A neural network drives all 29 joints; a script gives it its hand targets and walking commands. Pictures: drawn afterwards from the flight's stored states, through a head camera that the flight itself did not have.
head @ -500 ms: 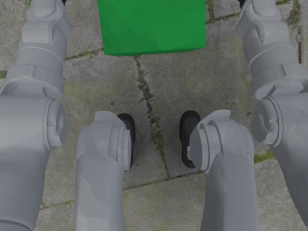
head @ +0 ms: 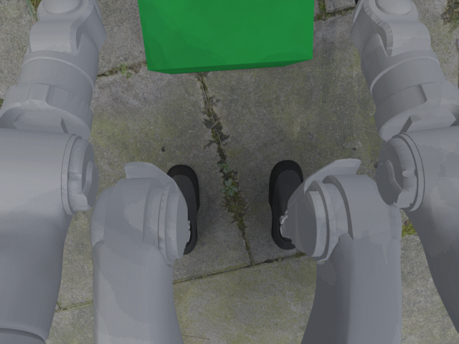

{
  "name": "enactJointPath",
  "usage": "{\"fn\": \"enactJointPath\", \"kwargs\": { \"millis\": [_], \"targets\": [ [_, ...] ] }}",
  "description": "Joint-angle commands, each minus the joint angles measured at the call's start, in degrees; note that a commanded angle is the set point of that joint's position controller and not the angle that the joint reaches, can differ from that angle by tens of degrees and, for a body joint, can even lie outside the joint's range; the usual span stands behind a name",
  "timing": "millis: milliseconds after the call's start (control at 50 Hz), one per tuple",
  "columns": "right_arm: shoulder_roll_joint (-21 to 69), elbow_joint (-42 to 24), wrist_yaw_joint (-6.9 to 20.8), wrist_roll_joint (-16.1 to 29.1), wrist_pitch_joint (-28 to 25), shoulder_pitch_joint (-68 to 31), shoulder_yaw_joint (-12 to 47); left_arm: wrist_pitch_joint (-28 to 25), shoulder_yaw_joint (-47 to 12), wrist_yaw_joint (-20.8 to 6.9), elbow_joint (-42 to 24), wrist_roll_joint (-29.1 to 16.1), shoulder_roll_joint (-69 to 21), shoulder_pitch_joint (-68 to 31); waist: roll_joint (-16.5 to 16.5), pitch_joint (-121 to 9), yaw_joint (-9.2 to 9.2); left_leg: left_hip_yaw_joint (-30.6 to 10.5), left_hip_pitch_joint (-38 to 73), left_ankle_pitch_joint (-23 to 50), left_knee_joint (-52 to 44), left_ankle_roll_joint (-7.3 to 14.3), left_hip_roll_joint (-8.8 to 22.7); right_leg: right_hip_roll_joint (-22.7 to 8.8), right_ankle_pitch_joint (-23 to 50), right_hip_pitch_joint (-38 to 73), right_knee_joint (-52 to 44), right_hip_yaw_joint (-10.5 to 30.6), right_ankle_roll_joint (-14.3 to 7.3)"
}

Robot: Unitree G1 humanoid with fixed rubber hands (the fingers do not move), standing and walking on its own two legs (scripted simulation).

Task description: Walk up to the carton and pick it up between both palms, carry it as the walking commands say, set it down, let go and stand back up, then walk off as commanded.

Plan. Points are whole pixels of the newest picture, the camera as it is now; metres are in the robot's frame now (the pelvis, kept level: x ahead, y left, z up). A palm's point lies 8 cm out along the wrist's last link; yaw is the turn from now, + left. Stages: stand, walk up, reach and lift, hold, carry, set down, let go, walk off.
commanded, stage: reach and lift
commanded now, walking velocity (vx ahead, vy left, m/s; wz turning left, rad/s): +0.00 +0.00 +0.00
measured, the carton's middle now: out of the picture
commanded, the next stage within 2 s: none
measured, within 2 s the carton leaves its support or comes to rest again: leaves its support in 1.26 s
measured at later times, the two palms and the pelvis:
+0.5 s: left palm out of the picture +0.54 +0.18 -0.18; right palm out of the picture +0.54 -0.14 -0.18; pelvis +0.00 +0.00 +0.01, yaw +0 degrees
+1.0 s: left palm out of the picture +0.54 +0.18 -0.18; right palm out of the picture +0.55 -0.14 -0.18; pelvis +0.01 +0.00 -0.01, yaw +0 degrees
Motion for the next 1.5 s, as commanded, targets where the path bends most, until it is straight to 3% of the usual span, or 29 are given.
{"fn": "enactJointPath", "kwargs": {
  "millis": [0,260,380,460,540,640,720,820,1020,1260,1360,1480],
  "targets": [
    [-5.61,-4.6,-0.16,0.01,-0.93,-14.58,-0.46,-0.91,0.47,0.07,-4.71,-0.06,6.07,-14.88,0.31,-65.64,0.2,-1.48,29.23,18.4,-10.71,-1.81,-0.03,0.31,17.74,31.39,-7.81,-0.16,1.04],
    [-2.64,-3.82,-0.77,-0.53,-1.31,-17.22,0.35,-1.02,0.25,0.58,-4.15,1.26,2.82,-17.52,0.35,-65.3,0.29,-1.37,30.19,18.07,-11.3,-1.66,-0.88,1.28,17.38,32.19,-8.36,-0.3,1.0],
    [0.75,-3.69,-0.71,-1.5,-1.77,-17.66,0.82,-1.31,-2.06,-0.07,-5.0,0.55,-2.04,-19.27,0.87,-64.59,-1.49,-1.42,30.29,18.4,-11.41,-1.81,-1.62,1.82,18.17,33.17,-8.7,-0.36,0.68],
    [5.86,-4.5,0.51,-1.07,-1.94,-19.89,2.8,-1.61,-4.0,-1.11,-5.59,-0.11,-7.06,-21.18,0.6,-64.03,-1.2,-1.52,30.53,18.76,-11.45,-1.59,-2.06,2.25,18.25,33.1,-8.62,-0.42,0.44],
    [18.36,-5.37,3.57,-1.92,-1.31,-24.17,4.39,-1.1,-6.6,-4.13,-6.34,0.06,-19.6,-26.14,0.83,-63.3,-1.4,-1.56,30.09,18.36,-11.02,-1.35,-2.82,3.02,17.82,32.33,-8.27,-0.52,-0.01],
    [43.2,-8.93,10.88,-5.34,1.82,-30.89,5.6,1.92,-6.48,-11.18,-9.18,3.44,-43.1,-31.97,0.13,-58.56,-0.74,-0.76,26.05,16.4,-10.45,-0.66,-4.44,4.67,15.8,29.51,-7.53,-1.43,-0.87],
    [50.84,-9.86,14.19,-7.51,4.15,-28.1,3.82,3.59,-5.27,-14.29,-11.16,5.38,-49.85,-30.84,0.42,-56.34,-1.15,0.26,23.79,16.86,-9.42,-0.27,-4.93,5.42,16.8,28.02,-6.83,-2.4,-1.08],
    [54.71,-10.75,15.86,-7.43,5.07,-25.62,3.53,4.78,-6.28,-16.04,-13.33,5.31,-54.24,-28.76,1.64,-55.6,-1.84,0.58,23.79,18.41,-8.57,-0.09,-5.23,5.58,17.95,26.23,-6.41,-2.49,-1.4],
    [57.66,-13.23,16.32,-4.5,5.04,-26.07,6.0,5.39,-8.77,-16.51,-16.22,4.09,-57.88,-27.56,2.01,-59.11,-1.33,0.64,27.25,21.92,-8.27,0.19,-5.46,5.68,20.45,26.27,-5.65,-2.9,-1.43],
    [59.61,-26.73,13.74,1.21,4.64,-39.32,12.57,5.45,-13.34,-13.27,-27.78,0.27,-60.02,-36.85,1.25,-85.55,1.44,1.95,41.78,27.97,-8.96,-0.58,-5.8,6.44,24.68,36.62,-6.57,-4.1,-0.32],
    [59.57,-28.37,12.71,-0.23,5.66,-42.95,11.57,7.01,-10.56,-13.22,-25.36,2.2,-61.41,-36.5,0.25,-85.93,1.83,2.9,39.69,22.13,-10.72,-0.38,-5.78,6.71,19.93,38.5,-8.77,-4.43,0.02],
    [62.48,-26.0,13.19,-5.24,8.11,-39.9,7.3,9.83,-5.82,-15.45,-20.83,6.56,-65.38,-32.77,0.29,-81.51,0.29,3.72,33.79,16.38,-12.97,-0.26,-5.92,6.97,15.78,37.39,-11.57,-4.95,0.0]
  ]
}}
